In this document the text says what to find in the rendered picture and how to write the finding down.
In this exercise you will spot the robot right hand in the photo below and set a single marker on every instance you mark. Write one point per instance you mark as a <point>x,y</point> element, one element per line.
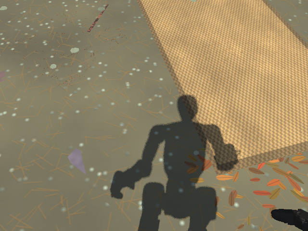
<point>298,218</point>

